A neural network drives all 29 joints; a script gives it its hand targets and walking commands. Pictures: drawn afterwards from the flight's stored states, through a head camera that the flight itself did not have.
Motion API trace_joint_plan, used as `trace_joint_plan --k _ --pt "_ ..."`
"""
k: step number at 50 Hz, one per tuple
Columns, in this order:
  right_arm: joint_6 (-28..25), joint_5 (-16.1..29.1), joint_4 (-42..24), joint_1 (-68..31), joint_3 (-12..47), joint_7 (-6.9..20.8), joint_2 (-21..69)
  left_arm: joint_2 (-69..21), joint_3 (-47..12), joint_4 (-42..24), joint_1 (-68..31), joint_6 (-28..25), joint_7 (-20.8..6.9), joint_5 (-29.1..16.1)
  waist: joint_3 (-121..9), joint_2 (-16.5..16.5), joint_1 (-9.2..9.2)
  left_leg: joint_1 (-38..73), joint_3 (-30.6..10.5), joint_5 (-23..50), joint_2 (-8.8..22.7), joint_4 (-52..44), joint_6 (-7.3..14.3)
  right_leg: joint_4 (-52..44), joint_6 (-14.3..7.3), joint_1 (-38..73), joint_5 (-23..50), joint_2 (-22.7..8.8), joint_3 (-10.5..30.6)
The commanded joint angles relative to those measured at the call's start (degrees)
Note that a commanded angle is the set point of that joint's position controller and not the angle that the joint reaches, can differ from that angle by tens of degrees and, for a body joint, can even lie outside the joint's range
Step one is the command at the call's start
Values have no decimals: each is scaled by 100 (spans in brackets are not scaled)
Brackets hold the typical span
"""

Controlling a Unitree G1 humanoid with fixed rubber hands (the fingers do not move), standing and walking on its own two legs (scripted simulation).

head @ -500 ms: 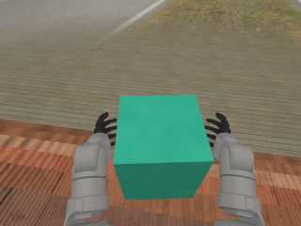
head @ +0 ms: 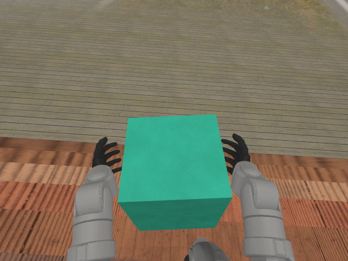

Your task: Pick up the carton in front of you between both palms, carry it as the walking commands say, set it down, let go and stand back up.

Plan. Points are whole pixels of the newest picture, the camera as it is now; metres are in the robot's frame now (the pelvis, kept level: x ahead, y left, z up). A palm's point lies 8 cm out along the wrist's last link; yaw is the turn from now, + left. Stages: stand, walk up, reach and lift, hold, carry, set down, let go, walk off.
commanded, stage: carry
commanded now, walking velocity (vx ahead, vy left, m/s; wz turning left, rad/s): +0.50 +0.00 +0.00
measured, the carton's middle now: (174, 176) +0.33 -0.02 -0.01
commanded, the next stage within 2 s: none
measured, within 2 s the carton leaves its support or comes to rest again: neither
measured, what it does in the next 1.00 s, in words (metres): goes down: right foot 0.18 m lower, then left foot 0.18 m lower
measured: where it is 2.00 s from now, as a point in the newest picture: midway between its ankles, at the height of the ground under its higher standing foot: (130, 173)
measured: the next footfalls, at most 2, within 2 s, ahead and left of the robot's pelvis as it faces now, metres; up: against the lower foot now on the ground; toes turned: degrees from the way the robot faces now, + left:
right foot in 0.10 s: +0.17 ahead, -0.05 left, -0.18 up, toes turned -1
left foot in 0.54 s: +0.53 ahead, +0.18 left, -0.36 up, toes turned -1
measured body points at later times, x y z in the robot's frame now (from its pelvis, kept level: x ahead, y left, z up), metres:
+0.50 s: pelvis +0.34 +0.07 -0.21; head +0.32 +0.08 +0.24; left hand +0.67 +0.22 -0.12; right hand +0.67 -0.09 -0.14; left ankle +0.51 +0.19 -0.92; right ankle +0.14 -0.04 -0.79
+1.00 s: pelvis +0.66 +0.14 -0.38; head +0.65 +0.15 +0.07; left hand +1.00 +0.30 -0.32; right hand +0.98 -0.02 -0.31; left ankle +0.50 +0.18 -0.98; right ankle +0.81 +0.05 -1.07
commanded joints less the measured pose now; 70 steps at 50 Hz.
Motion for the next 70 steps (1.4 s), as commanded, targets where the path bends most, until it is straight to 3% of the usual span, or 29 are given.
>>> trace_joint_plan --k 1,3,4,5,6,9,10,12,17,22,24,25,26,27,28,31,38,41,47,50,51,52,53,56,57,58,61,66,70 --pt "-127 821 -503 -2870 3310 -26 4155 -4167 -3159 -247 -2845 -27 32 -569 -1713 945 320 -6 -896 6925 983 72 -665 -7 -182 2410 1144 587 -976" --pt "-54 815 -563 -3196 3246 -43 4094 -3884 -3016 -273 -2850 60 12 -587 -2287 176 1875 -1184 -312 7950 1296 3005 -990 -112 -545 4443 161 262 -865" --pt "31 651 -412 -3140 2995 -82 3939 -3678 -3033 -195 -2838 103 42 -587 -1910 -1058 2666 -2587 190 4436 403 4988 -1331 -1100 -832 5403 -89 17 -459" --pt "104 631 -559 -3192 2940 -159 3836 -3602 -3113 -23 -2811 148 105 -622 -1320 -1468 2082 -3352 294 548 -186 5399 -1229 -1665 -982 5496 2433 -621 635" --pt "147 567 -550 -3310 2741 -255 3562 -3552 -3136 105 -2654 241 192 -676 -1193 -306 1472 -4052 -151 12 -117 4847 -1061 -654 -1182 5593 4579 -1243 1687" --pt "314 118 219 -2188 1717 -457 2968 -3904 -3647 -368 -3516 431 219 -1502 -1883 277 1001 -4221 -1232 1001 765 3333 -774 -259 -1624 4891 836 -1648 2968" --pt "311 -28 542 -1879 1618 -478 2945 -3895 -3711 -379 -3529 474 132 -1675 -1923 635 870 -3588 -1317 2154 952 1671 -750 -461 -1278 4312 -65 -1306 2645" --pt "258 52 37 -2904 1686 -302 3235 -4398 -3937 -267 -4200 385 -17 -1885 -1649 -433 842 -2887 -1006 3680 1148 613 -803 -470 -1682 2894 -166 -1617 3093" --pt "-22 405 -190 -3813 2273 -11 3890 -4943 -3725 255 -4107 218 -237 -1669 -1500 163 1312 -3609 -954 5896 1203 -609 -765 557 -1194 3475 -1736 -776 2629" --pt "-118 440 -114 -3244 2437 -139 3592 -4434 -3428 379 -3237 -15 8 -1148 -1294 -538 1332 -816 164 7464 986 -3690 -940 1459 -784 2448 -2538 -134 953" --pt "-86 690 -406 -3309 2536 -180 3355 -4290 -3224 584 -2800 0 128 -916 -1868 -883 601 375 -143 6674 1171 -3753 -787 2839 -605 2472 -1151 -450 854" --pt "-98 753 -599 -3456 2678 -179 3386 -4281 -3159 477 -2720 -13 176 -832 -2259 -366 -23 1331 -128 6560 1223 -3996 -690 4434 -277 2281 -907 -329 478" --pt "-101 728 -408 -3345 2678 -173 3254 -4257 -3090 425 -2757 -20 219 -656 -2142 702 -585 1906 -506 7094 1424 -3700 -526 6592 73 1533 -3617 159 88" --pt "-46 668 -88 -2904 2580 -242 3067 -3890 -2954 508 -2709 22 272 -579 -1932 1466 -324 2949 -1085 8943 1764 -2204 -544 7389 193 -394 -6306 775 74" --pt "-45 666 26 -2522 2578 -308 3110 -3787 -2823 618 -2336 68 307 -545 -2262 1503 283 3549 -2150 10078 2295 -1952 -321 6986 272 -1372 -6439 652 362" --pt "-177 1051 -89 -2574 2871 -212 3907 -3982 -2605 261 -2747 -109 284 -592 -2582 615 103 2184 -3677 6244 2514 -2706 504 5083 236 -1161 -5857 48 843" --pt "-589 1302 -813 -3417 3358 154 4218 -4296 -3167 -271 -3340 -586 12 -895 -2741 1084 258 1408 -2448 7283 2189 -2060 478 3355 104 -760 -2571 -86 453" --pt "-644 1077 -784 -2838 3365 56 3968 -4046 -3341 -397 -3019 -643 12 -903 -2097 319 56 1454 -2273 5751 1528 -1638 75 1619 -44 -1248 -1126 -171 448" --pt "-473 844 -487 -2390 3266 -147 3718 -3747 -3213 -458 -2891 -430 49 -859 -1323 635 -184 160 -1063 5287 869 -739 -227 -1020 40 1341 781 355 -646" --pt "-345 744 -569 -2692 3133 -186 3569 -3509 -2959 -200 -2441 -250 38 -767 -2175 172 1759 -1025 -309 7649 1287 2767 -800 -324 -392 4111 146 401 -916" --pt "-248 615 -468 -2723 2948 -221 3507 -3353 -2913 -34 -2347 -193 83 -726 -1872 -1040 2451 -2189 166 4861 608 4612 -1118 -1241 -641 4919 158 141 -607" --pt "-193 628 -677 -2809 2929 -270 3524 -3374 -3043 -68 -2441 -121 121 -829 -1306 -1433 1935 -2925 382 658 -92 5216 -1020 -1855 -758 5073 2518 -568 344" --pt "-116 523 -682 -2978 2676 -358 3248 -3400 -3198 -22 -2445 -6 157 -977 -1236 -482 1327 -4202 -52 -140 -32 5035 -960 -507 -958 5735 5001 -1268 1647" --pt "51 225 27 -2099 1740 -497 2733 -3598 -3628 -450 -3189 184 219 -1670 -1842 231 1153 -4501 -1107 1094 842 3065 -792 -148 -1525 5126 1209 -1617 3046" --pt "47 127 383 -1786 1781 -523 2760 -3514 -3575 -508 -3214 212 153 -1740 -1977 564 1007 -3881 -1176 2203 980 1655 -739 -393 -1233 4628 369 -1341 2819" --pt "13 183 150 -2180 1666 -426 2866 -3682 -3827 -759 -3681 182 102 -1849 -2021 -208 909 -3631 -1079 2795 1087 947 -689 -80 -1453 4188 970 -1453 2888" --pt "-134 457 -696 -3636 2008 -147 3422 -4555 -3990 -682 -4403 133 -141 -2055 -1792 -198 999 -2659 -922 3894 1139 722 -798 -215 -1677 2835 -87 -1487 2972" --pt "-313 465 -342 -3390 2403 -106 3655 -4408 -3664 -136 -3464 -95 -115 -1493 -1410 219 1407 -1735 -145 7513 853 -3154 -808 972 -776 2766 -2611 -16 1115" --pt "-237 625 -345 -2950 2542 -181 3284 -4140 -3279 553 -2498 -116 111 -901 -1820 -733 731 229 81 7110 977 -3815 -793 2548 -662 2701 -936 -339 797"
